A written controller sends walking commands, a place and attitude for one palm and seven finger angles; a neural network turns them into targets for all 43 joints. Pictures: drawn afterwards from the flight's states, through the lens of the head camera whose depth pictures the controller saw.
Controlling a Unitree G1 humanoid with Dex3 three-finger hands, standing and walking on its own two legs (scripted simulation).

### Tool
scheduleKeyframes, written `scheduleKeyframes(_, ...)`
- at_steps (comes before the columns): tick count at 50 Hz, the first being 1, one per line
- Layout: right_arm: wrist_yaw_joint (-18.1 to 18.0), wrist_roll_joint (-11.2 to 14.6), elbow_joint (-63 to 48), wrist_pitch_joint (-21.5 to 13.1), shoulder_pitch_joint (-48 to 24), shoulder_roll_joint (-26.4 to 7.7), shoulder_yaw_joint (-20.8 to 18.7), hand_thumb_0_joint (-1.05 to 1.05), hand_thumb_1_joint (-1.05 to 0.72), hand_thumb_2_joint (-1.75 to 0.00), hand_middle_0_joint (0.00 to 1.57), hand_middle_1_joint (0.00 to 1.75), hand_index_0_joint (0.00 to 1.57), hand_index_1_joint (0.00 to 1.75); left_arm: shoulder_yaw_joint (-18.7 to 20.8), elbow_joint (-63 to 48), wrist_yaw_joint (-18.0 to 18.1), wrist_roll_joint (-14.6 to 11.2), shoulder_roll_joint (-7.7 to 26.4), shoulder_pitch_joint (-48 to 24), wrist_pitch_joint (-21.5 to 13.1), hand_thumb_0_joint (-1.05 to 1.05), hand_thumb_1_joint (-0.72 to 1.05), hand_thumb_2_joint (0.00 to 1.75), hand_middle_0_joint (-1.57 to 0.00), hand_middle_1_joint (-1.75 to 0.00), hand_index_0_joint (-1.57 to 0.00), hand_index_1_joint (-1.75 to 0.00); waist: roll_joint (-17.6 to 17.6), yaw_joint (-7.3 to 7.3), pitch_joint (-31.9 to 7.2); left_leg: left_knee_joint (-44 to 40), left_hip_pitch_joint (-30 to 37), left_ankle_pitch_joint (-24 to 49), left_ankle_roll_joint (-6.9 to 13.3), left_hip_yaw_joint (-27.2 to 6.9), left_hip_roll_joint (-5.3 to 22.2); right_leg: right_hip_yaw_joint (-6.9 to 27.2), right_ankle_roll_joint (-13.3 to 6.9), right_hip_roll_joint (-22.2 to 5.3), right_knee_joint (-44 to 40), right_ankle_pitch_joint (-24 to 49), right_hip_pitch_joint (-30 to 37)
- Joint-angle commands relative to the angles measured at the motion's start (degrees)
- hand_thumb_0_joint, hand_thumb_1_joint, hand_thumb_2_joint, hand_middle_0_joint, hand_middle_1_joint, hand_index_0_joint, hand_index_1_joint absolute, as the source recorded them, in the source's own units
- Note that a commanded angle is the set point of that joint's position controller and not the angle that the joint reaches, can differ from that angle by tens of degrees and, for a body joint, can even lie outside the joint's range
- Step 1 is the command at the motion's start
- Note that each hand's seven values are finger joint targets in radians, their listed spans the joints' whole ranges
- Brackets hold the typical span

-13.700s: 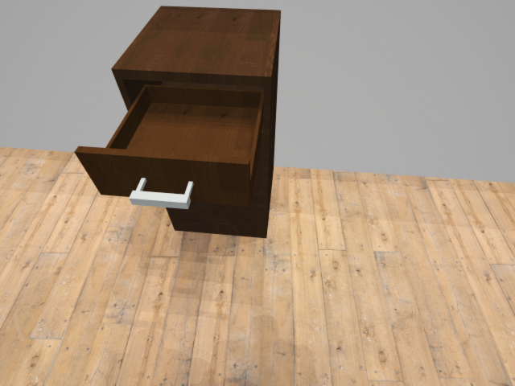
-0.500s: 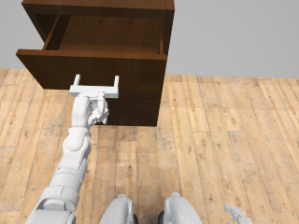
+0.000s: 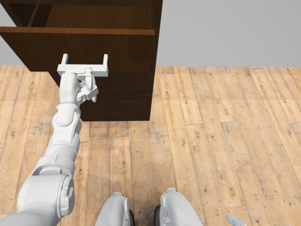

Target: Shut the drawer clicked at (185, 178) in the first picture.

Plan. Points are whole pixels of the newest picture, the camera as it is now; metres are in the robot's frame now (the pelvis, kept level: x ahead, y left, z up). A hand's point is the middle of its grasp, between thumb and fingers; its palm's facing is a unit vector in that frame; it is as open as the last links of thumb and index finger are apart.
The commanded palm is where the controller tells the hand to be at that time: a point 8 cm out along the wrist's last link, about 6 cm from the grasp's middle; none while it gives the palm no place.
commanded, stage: push the drawer shut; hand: left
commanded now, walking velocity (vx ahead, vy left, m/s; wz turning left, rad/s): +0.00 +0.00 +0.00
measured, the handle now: (84, 64) +0.55 +0.16 +0.04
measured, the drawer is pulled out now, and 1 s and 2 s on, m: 0.11 0.00 0.00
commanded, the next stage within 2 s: pull the fist back off the drawer in 1.20 s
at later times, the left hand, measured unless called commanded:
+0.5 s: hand (98, 65) +0.54 +0.12 +0.04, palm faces -0.02 -1.00 -0.05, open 3.1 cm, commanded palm +0.53 +0.16 +0.04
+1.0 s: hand (95, 57) +0.58 +0.13 +0.03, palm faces -0.02 -1.00 -0.04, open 2.7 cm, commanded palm +0.59 +0.15 +0.04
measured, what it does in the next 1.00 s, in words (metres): stands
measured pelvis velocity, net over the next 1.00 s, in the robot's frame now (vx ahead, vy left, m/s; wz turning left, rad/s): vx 0.00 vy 0.01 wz -0.03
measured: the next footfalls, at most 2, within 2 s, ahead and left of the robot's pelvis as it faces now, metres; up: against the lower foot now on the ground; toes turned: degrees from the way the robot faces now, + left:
none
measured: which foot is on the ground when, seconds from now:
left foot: down 0.00-1.00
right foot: down 0.00-1.00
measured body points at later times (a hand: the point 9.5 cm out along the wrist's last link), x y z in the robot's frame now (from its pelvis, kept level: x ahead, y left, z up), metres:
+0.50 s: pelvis +0.00 +0.01 -0.01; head +0.17 +0.02 +0.41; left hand +0.54 +0.17 +0.04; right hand -0.01 -0.25 -0.13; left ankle +0.03 +0.08 -0.63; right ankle +0.03 -0.09 -0.63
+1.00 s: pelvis +0.00 +0.01 -0.02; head +0.19 +0.04 +0.39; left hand +0.57 +0.18 +0.04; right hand -0.03 -0.24 -0.12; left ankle +0.03 +0.08 -0.63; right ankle +0.03 -0.09 -0.63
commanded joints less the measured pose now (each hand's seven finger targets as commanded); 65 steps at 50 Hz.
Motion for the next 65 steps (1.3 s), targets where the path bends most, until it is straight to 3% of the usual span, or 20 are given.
scheduleKeyframes(1,-0.49,-0.55,-3.55,-1.27,7.79,-9.02,-3.13,0.0,-0.9,-0.9,0.2,0.3,0.2,0.3,3.22,-9.95,0.58,-0.77,11.18,-30.52,-3.92,0.0,0.9,0.9,-1.4,-1.6,-1.4,-1.6,3.02,-2.78,-27.96,-7.16,15.35,14.31,-1.53,-6.45,-0.66,7.55,2.46,0.5,-9.06,12.73,14.08)
scheduleKeyframes(4,-0.34,-0.64,-3.46,-0.82,8.55,-9.07,-3.09,0.0,-0.9,-0.9,0.2,0.3,0.2,0.3,3.06,-7.94,0.34,-0.48,11.33,-33.01,-3.56,0.0,0.9,0.9,-1.4,-1.6,-1.4,-1.6,2.63,-3.6,-27.93,-6.79,14.97,14.9,-1.38,-6.55,-0.52,7.62,2.5,0.63,-9.19,13.16,13.74)
scheduleKeyframes(6,-0.32,-0.81,-3.29,-0.48,9.5,-9.6,-3.01,0.0,-0.9,-0.9,0.2,0.3,0.2,0.3,5.37,-5.85,0.35,-0.04,14.47,-33.51,-3.29,0.0,0.9,0.9,-1.4,-1.6,-1.4,-1.6,2.26,-3.41,-28.29,-6.49,13.9,14.9,-1.36,-6.64,-0.43,7.6,2.46,0.87,-8.8,13.15,13.9)
scheduleKeyframes(7,-0.25,-0.8,-3.27,-0.37,9.49,-9.45,-2.94,0.0,-0.9,-0.9,0.2,0.3,0.2,0.3,3.54,-6.19,0.28,0.05,12.8,-36.04,-3.3,0.0,0.9,0.9,-1.4,-1.6,-1.4,-1.6,3.19,-4.44,-28.11,-6.71,14.67,14.78,-1.36,-7.03,-0.37,7.36,2.49,0.82,-8.89,12.72,12.67)
scheduleKeyframes(14,0.24,-1.54,-2.63,0.26,11.74,-10.07,-2.89,0.0,-0.9,-0.9,0.2,0.3,0.2,0.3,4.94,-1.9,1.39,1.34,14.55,-41.41,-2.85,0.0,0.9,0.9,-1.4,-1.6,-1.4,-1.6,3.0,-5.98,-28.53,-5.72,14.35,14.19,-1.11,-7.89,-0.03,6.92,2.56,1.25,-8.64,10.75,9.56)
scheduleKeyframes(16,0.24,-1.74,-2.62,0.64,12.6,-10.58,-2.76,0.0,-0.9,-0.9,0.2,0.3,0.2,0.3,7.05,-1.03,1.48,2.01,17.97,-42.38,-2.67,0.0,0.9,0.9,-1.4,-1.6,-1.4,-1.6,3.25,-5.8,-30.08,-5.24,13.88,15.06,-1.09,-7.75,-0.07,7.03,2.5,1.36,-8.16,11.67,10.27)
scheduleKeyframes(21,0.55,-2.09,-2.34,1.44,13.96,-10.7,-2.54,0.0,-0.9,-0.9,0.2,0.3,0.2,0.3,7.39,0.92,1.67,3.13,19.34,-45.56,-1.98,0.0,0.9,0.9,-1.4,-1.6,-1.4,-1.6,5.51,-6.78,-29.44,-4.84,14.46,16.86,-1.2,-8.53,0.38,6.49,2.34,1.56,-7.61,12.39,8.09)
scheduleKeyframes(25,0.99,-2.41,-2.59,2.11,14.83,-10.52,-2.48,0.0,-0.9,-0.9,0.2,0.3,0.2,0.3,6.54,0.43,1.64,3.49,18.32,-47.41,-1.56,0.0,0.9,0.9,-1.4,-1.6,-1.4,-1.6,7.85,-7.35,-32.12,-4.46,17.23,19.72,-1.31,-9.24,0.63,6.08,2.32,1.64,-6.99,14.06,6.8)
scheduleKeyframes(27,1.11,-2.53,-2.46,2.62,15.57,-10.89,-2.54,0.0,-0.9,-0.9,0.2,0.3,0.2,0.3,8.63,1.03,1.81,3.66,20.73,-46.45,-1.16,0.0,0.9,0.9,-1.4,-1.6,-1.4,-1.6,6.88,-6.9,-33.13,-4.22,17.34,21.31,-1.41,-9.24,0.81,5.98,2.4,1.78,-6.88,15.47,7.84)
scheduleKeyframes(32,1.12,-2.58,-2.22,3.3,16.67,-11.07,-2.09,0.0,-0.9,-0.9,0.2,0.3,0.2,0.3,9.1,3.03,1.92,4.49,22.86,-49.77,0.19,0.0,0.9,0.9,-1.4,-1.6,-1.4,-1.6,6.52,-8.54,-30.29,-3.71,14.02,19.69,-0.97,-9.02,0.93,6.21,2.57,1.96,-7.31,14.66,7.43)
scheduleKeyframes(37,1.36,-2.95,-2.15,3.81,17.89,-11.29,-1.99,0.0,-0.9,-0.9,0.2,0.3,0.2,0.3,10.28,3.86,1.39,5.01,24.8,-50.62,0.87,0.0,0.9,0.9,-1.4,-1.6,-1.4,-1.6,9.91,-8.35,-32.53,-2.77,16.23,23.13,-1.34,-9.22,1.12,5.85,2.29,2.13,-6.55,16.69,6.26)
scheduleKeyframes(40,1.35,-2.97,-1.97,4.07,18.52,-11.27,-1.84,0.0,-0.9,-0.9,0.2,0.3,0.2,0.3,9.52,3.8,1.16,5.04,24.46,-54.06,1.27,0.0,0.9,0.9,-1.4,-1.6,-1.4,-1.6,8.18,-10.16,-31.77,-2.33,15.61,23.45,-1.01,-9.88,1.38,5.68,2.49,2.32,-6.36,17.28,5.44)
scheduleKeyframes(42,1.31,-3.12,-1.66,4.13,18.81,-11.46,-1.92,0.0,-0.9,-0.9,0.2,0.3,0.2,0.3,9.95,2.56,1.43,5.23,25.44,-56.52,1.19,0.0,0.9,0.9,-1.4,-1.6,-1.4,-1.6,10.78,-9.98,-32.59,-2.31,16.9,23.2,-1.32,-10.25,1.48,5.37,2.46,2.28,-6.27,15.88,4.09)
scheduleKeyframes(44,1.45,-3.21,-0.9,4.01,18.92,-11.52,-1.81,0.0,-0.9,-0.9,0.2,0.3,0.2,0.3,8.39,4.41,1.78,5.52,24.03,-58.73,1.79,0.0,0.9,0.9,-1.4,-1.6,-1.4,-1.6,10.59,-11.35,-30.5,-2.17,16.48,21.24,-1.29,-10.88,1.62,5.1,2.46,2.34,-6.71,13.49,1.58)
scheduleKeyframes(46,1.35,-3.43,-0.69,3.79,19.32,-11.84,-1.74,0.0,-0.9,-0.9,0.2,0.3,0.2,0.3,9.31,2.46,2.18,5.9,26.33,-61.61,1.23,0.0,0.9,0.9,-1.4,-1.6,-1.4,-1.6,12.85,-11.43,-32.02,-2.19,18.61,21.95,-1.57,-11.65,1.78,4.83,2.29,2.38,-6.26,13.14,0.32)
scheduleKeyframes(51,1.45,-3.76,0.47,3.07,19.44,-12.07,-1.7,0.0,-0.9,-0.9,0.2,0.3,0.2,0.3,5.81,3.19,2.86,6.53,23.22,-66.63,1.34,0.0,0.9,0.9,-1.4,-1.6,-1.4,-1.6,15.33,-13.5,-31.83,-2.23,21.88,20.43,-2.19,-14.14,2.29,3.96,2.24,2.23,-5.83,10.94,-5.63)
scheduleKeyframes(55,1.16,-3.94,0.77,2.32,19.7,-12.57,-1.35,0.0,-0.9,-0.9,0.2,0.3,0.2,0.3,6.57,3.52,3.73,7.2,26.01,-70.42,1.78,0.0,0.9,0.9,-1.4,-1.6,-1.4,-1.6,15.9,-14.34,-31.98,-2.43,20.21,16.4,-2.03,-14.78,2.14,3.92,2.1,2.18,-5.35,8.63,-6.7)
scheduleKeyframes(58,1.16,-4.02,1.08,1.59,19.33,-12.72,-1.23,0.0,-0.9,-0.9,0.2,0.3,0.2,0.3,3.74,3.97,4.12,7.53,23.16,-72.42,2.33,0.0,0.9,0.9,-1.4,-1.6,-1.4,-1.6,17.13,-15.43,-31.24,-3.33,21.23,12.71,-2.35,-16.42,2.44,3.65,2.18,1.96,-5.38,7.07,-9.75)
scheduleKeyframes(64,0.54,-3.68,1.36,-0.19,19.05,-13.21,-0.39,0.0,-0.9,-0.9,0.2,0.3,0.2,0.3,3.97,6.88,4.93,7.43,24.97,-73.72,4.11,0.0,0.9,0.9,-1.4,-1.6,-1.4,-1.6,15.93,-16.47,-29.48,-4.16,16.23,5.07,-1.45,-15.8,2.19,4.33,2.35,1.96,-6.15,3.46,-9.51)
scheduleKeyframes(65,0.38,-3.72,1.56,-0.6,19.28,-13.28,-0.3,0.0,-0.9,-0.9,0.2,0.3,0.2,0.3,3.78,5.8,4.79,7.58,25.55,-75.15,3.85,0.0,0.9,0.9,-1.4,-1.6,-1.4,-1.6,17.66,-16.62,-30.06,-4.51,17.38,5.25,-1.63,-16.11,2.42,4.14,2.25,1.84,-5.76,3.55,-10.25)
